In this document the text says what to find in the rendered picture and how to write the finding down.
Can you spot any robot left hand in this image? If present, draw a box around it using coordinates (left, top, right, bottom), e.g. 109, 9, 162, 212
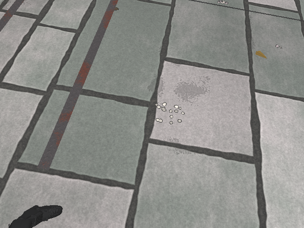
9, 205, 63, 228

